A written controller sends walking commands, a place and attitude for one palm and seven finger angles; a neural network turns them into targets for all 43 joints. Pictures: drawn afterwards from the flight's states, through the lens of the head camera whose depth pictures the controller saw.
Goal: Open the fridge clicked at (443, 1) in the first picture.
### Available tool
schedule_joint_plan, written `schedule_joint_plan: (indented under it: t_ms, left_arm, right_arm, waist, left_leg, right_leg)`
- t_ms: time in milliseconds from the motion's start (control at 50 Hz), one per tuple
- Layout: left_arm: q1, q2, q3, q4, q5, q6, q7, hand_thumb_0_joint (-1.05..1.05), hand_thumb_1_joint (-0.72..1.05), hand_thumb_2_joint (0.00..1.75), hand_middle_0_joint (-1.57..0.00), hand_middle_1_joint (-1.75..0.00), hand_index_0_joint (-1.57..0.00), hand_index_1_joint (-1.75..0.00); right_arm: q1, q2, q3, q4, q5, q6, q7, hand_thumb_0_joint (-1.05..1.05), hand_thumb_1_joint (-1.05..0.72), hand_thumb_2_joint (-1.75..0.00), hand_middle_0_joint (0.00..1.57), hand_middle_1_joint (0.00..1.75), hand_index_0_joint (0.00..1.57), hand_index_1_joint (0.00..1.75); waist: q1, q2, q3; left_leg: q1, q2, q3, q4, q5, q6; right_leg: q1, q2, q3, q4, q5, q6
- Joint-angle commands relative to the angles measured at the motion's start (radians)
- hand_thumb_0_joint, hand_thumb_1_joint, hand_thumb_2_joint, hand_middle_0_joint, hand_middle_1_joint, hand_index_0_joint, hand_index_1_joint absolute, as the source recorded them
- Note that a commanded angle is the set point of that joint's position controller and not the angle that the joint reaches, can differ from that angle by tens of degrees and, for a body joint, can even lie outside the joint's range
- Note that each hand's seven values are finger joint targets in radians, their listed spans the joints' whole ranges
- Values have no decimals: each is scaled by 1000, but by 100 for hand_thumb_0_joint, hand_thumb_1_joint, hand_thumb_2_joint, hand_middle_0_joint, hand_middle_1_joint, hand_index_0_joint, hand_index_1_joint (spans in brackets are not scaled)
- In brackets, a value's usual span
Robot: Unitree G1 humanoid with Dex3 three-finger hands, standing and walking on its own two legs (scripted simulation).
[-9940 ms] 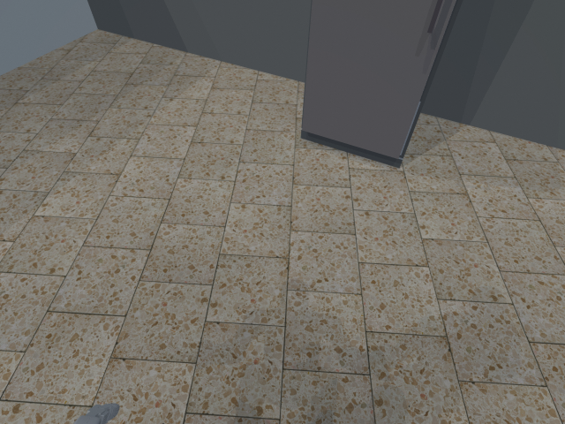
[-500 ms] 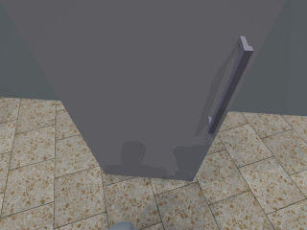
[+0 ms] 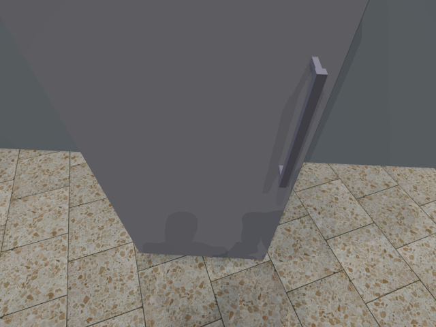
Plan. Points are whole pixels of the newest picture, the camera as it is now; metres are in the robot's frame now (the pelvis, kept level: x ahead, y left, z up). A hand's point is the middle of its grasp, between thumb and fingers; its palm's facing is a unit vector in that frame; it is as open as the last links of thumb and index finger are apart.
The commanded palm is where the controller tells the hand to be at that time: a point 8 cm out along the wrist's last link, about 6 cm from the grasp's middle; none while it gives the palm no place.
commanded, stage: come to a stop and stand still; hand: right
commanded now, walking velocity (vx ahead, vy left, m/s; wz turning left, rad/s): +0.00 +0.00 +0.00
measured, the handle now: (295, 133) +0.46 -0.13 +0.11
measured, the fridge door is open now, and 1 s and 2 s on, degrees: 0 0 0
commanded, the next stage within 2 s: look again from close up in 1.00 s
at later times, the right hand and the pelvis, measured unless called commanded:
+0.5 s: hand out of the picture -0.02 -0.18 -0.17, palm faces +0.00 +0.98 -0.22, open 7.4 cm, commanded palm none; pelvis -0.03 +0.00 +0.00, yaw +0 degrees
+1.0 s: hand out of the picture +0.00 -0.17 -0.17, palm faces +0.00 +0.98 -0.20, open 7.4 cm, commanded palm none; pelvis -0.01 +0.01 +0.01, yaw +0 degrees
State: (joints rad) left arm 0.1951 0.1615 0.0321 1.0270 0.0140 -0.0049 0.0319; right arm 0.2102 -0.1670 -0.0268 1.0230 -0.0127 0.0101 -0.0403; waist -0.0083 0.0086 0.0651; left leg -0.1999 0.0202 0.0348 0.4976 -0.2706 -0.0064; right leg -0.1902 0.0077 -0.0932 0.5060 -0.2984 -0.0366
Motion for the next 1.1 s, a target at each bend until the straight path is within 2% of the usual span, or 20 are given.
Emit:
schedule_joint_plan:
  t_ms: [0, 60, 80, 100, 120, 140, 160, 180, 220, 240, 320, 420, 480, 640, 700, 760, 820, 840, 960, 1080]
  left_arm:
    - [82, 87, 15, -6, -6, 2, 2, 0, 90, 90, -20, -30, -20, -30]
    - [78, 90, 7, 24, -6, -1, -2, 0, 90, 90, -20, -30, -20, -30]
    - [14, 139, 5, -51, -12, -18, -10, 0, 90, 90, -20, -30, -20, -30]
    - [66, 90, -2, -68, -9, -9, -16, 0, 90, 90, -20, -30, -20, -30]
    - [87, 96, -6, -66, -5, -8, -20, 0, 90, 90, -20, -30, -20, -30]
    - [98, 87, -9, -59, 5, -17, -25, 0, 90, 90, -20, -30, -20, -30]
    - [104, 94, -12, -60, 3, -19, -22, 0, 90, 90, -20, -30, -20, -30]
    - [96, 104, -13, -66, 2, -19, -20, 0, 90, 90, -20, -30, -20, -30]
    - [95, 118, -14, -72, 0, -17, -20, 0, 90, 90, -20, -30, -20, -30]
    - [103, 115, -15, -70, 2, -18, -20, 0, 90, 90, -20, -30, -20, -30]
    - [123, 128, -17, -55, 4, -17, -21, 0, 90, 90, -20, -30, -20, -30]
    - [137, 120, -20, -28, 4, -21, -20, 0, 90, 90, -20, -30, -20, -30]
    - [149, 113, -22, -13, 3, -28, -18, 0, 90, 90, -20, -30, -20, -30]
    - [158, 96, -27, 28, -2, -34, -11, 0, 90, 90, -20, -30, -20, -30]
    - [153, 97, -29, 41, -1, -37, -9, 0, 90, 90, -20, -30, -20, -30]
    - [144, 97, -28, 48, -3, -38, -7, 0, 90, 90, -20, -30, -20, -30]
    - [137, 94, -28, 55, -3, -34, -6, 0, 90, 90, -20, -30, -20, -30]
    - [135, 93, -27, 57, -2, -34, -6, 0, 90, 90, -20, -30, -20, -30]
    - [114, 101, -27, 64, -2, -33, -4, 0, 90, 90, -20, -30, -20, -30]
    - [96, 107, -26, 64, -2, -31, -4, 0, 90, 90, -20, -30, -20, -30]
  right_arm:
    - [70, -104, -2, -10, -3, -28, -1, 0, -90, -90, 20, 30, 20, 30]
    - [73, -99, 7, 7, -3, -28, 2, 0, -90, -90, 20, 30, 20, 30]
    - [169, -117, 8, 30, -12, -39, -38, 0, -90, -90, 20, 30, 20, 30]
    - [122, -156, 10, -14, -3, -52, -30, 0, -90, -90, 20, 30, 20, 30]
    - [89, -146, 13, -34, -3, -51, -21, 0, -90, -90, 20, 30, 20, 30]
    - [83, -141, 15, -37, -5, -58, -13, 0, -90, -90, 20, 30, 20, 30]
    - [85, -145, 18, -35, 0, -56, -8, 0, -90, -90, 20, 30, 20, 30]
    - [96, -134, 21, -30, 0, -51, -4, 0, -90, -90, 20, 30, 20, 30]
    - [110, -117, 30, -20, -2, -41, 0, 0, -90, -90, 20, 30, 20, 30]
    - [108, -116, 31, -19, -4, -43, 2, 0, -90, -90, 20, 30, 20, 30]
    - [126, -113, 31, -14, -3, -36, 5, 0, -90, -90, 20, 30, 20, 30]
    - [136, -104, 29, -7, -3, -35, 7, 0, -90, -90, 20, 30, 20, 30]
    - [135, -102, 28, -1, -1, -40, 7, 0, -90, -90, 20, 30, 20, 30]
    - [121, -97, 26, 21, 0, -43, 6, 0, -90, -90, 20, 30, 20, 30]
    - [119, -96, 25, 32, 2, -42, 5, 0, -90, -90, 20, 30, 20, 30]
    - [116, -98, 24, 41, 0, -45, 4, 0, -90, -90, 20, 30, 20, 30]
    - [110, -96, 26, 47, 1, -42, 4, 0, -90, -90, 20, 30, 20, 30]
    - [113, -99, 25, 46, -1, -44, 3, 0, -90, -90, 20, 30, 20, 30]
    - [106, -105, 24, 50, 0, -44, 3, 0, -90, -90, 20, 30, 20, 30]
    - [94, -111, 23, 50, -1, -42, 4, 0, -90, -90, 20, 30, 20, 30]
  waist:
    - [28, 89, -90]
    - [23, 52, -50]
    - [-13, 67, -44]
    - [29, 79, -124]
    - [39, 54, -80]
    - [39, -82, -80]
    - [38, -106, -50]
    - [27, -101, -28]
    - [19, -16, 28]
    - [18, 3, 39]
    - [15, 8, 59]
    - [8, -7, 48]
    - [9, 4, 10]
    - [8, 9, 2]
    - [6, -19, -15]
    - [6, -1, -24]
    - [7, -8, -9]
    - [7, 10, -7]
    - [7, -10, -17]
    - [6, -2, -10]
  left_leg:
    - [15, 147, -132, -108, 382, 51]
    - [-8, 118, -120, -151, 243, 35]
    - [10, 147, -152, -94, 539, 14]
    - [30, 174, -191, -112, 307, 50]
    - [-45, 150, -174, -128, 48, 70]
    - [-70, 133, -156, -105, 93, 78]
    - [-75, 106, -136, -95, 42, 71]
    - [-73, 86, -121, -93, -2, 64]
    - [-81, 71, -111, -108, -80, 57]
    - [-77, 70, -109, -109, -64, 56]
    - [-100, 67, -112, -120, -142, 51]
    - [-81, 67, -111, -116, -117, 50]
    - [-58, 74, -114, -113, -66, 51]
    - [-31, 81, -108, -114, 38, 49]
    - [-16, 86, -102, -109, 70, 49]
    - [-1, 91, -101, -106, 140, 48]
    - [-11, 91, -103, -114, 125, 48]
    - [-6, 90, -103, -116, 149, 48]
    - [5, 95, -105, -118, 197, 47]
    - [4, 93, -108, -127, 181, 47]
  right_leg:
    - [78, -115, 94, -102, 227, 31]
    - [76, -123, 103, -153, 194, 24]
    - [6, -132, 75, 38, 236, 35]
    - [-7, -78, 79, -11, -10, 33]
    - [-14, -76, 83, -33, -23, 30]
    - [13, -75, 87, -51, 73, 22]
    - [-6, -98, 112, -84, 84, 10]
    - [-32, -110, 132, -110, 68, 0]
    - [-87, -113, 148, -151, -30, -9]
    - [-93, -111, 147, -155, -17, -11]
    - [-113, -105, 154, -193, -112, -11]
    - [-123, -108, 155, -212, -125, -12]
    - [-94, -109, 146, -201, -64, -11]
    - [-56, -114, 126, -178, 64, -6]
    - [-40, -117, 122, -179, 96, -5]
    - [-17, -118, 112, -162, 154, -4]
    - [-14, -119, 111, -168, 141, 0]
    - [-9, -119, 109, -161, 156, -1]
    - [14, -121, 104, -160, 189, 2]
    - [18, -122, 105, -169, 177, 6]
